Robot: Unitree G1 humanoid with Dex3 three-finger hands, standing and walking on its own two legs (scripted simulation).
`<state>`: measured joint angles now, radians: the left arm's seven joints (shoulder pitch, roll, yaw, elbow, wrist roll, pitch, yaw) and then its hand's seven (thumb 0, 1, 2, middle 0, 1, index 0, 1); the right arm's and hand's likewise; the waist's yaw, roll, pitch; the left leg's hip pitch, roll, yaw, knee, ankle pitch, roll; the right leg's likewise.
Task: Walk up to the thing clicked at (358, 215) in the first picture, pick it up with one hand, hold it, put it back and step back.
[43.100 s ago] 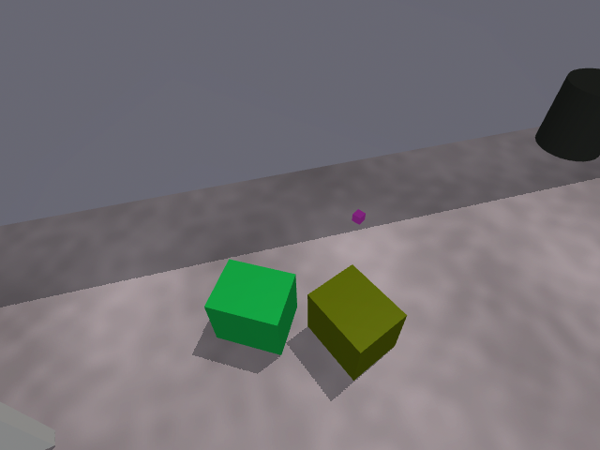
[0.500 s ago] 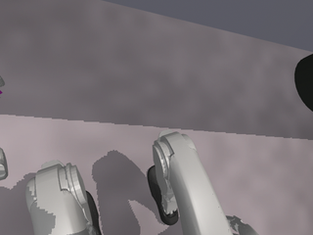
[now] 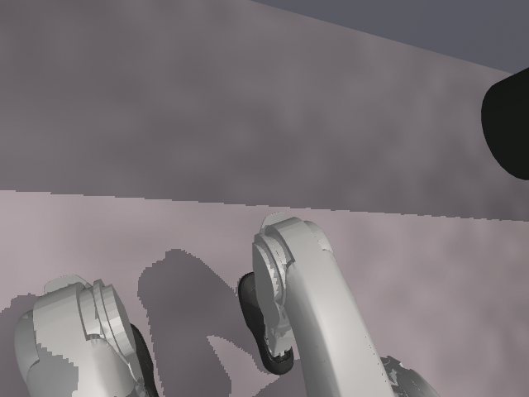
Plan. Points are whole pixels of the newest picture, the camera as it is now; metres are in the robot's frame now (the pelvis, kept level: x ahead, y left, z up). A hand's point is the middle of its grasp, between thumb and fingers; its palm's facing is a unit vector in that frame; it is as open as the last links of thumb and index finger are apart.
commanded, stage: rest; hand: left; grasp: from above
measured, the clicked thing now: out of the picture +0.51 +0.33 -0.22
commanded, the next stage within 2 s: open in 1.44 s
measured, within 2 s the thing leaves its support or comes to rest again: rests again in 1.26 s
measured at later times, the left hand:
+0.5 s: hand out of the picture +0.50 +0.31 -0.22, palm faces -0.41 -0.18 -0.89, open 4.7 cm
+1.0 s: hand out of the picture +0.50 +0.31 -0.24, palm faces -0.40 -0.18 -0.90, open 4.7 cm
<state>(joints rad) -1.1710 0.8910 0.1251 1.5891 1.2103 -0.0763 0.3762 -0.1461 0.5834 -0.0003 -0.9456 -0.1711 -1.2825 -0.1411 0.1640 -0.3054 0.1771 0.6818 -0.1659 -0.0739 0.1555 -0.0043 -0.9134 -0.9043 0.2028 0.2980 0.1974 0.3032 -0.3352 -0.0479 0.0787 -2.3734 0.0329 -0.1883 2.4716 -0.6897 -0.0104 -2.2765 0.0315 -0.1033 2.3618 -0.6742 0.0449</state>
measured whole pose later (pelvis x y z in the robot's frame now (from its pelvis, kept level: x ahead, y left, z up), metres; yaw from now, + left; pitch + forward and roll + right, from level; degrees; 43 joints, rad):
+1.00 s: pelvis +0.00 +0.01 +0.00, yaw -4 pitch +30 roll -14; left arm -1.23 1.05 0.11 1.75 1.20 -0.07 0.53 -0.14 0.59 0.00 -0.94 -0.18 -1.24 -0.18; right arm 0.15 -0.34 0.33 0.63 -0.21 -0.20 0.20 0.00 -0.91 -0.90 0.20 0.30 0.20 0.30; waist -0.42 -0.13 0.18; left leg -2.37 0.04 -0.25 2.52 -0.71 0.00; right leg -2.24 0.06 -0.16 2.35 -0.66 0.07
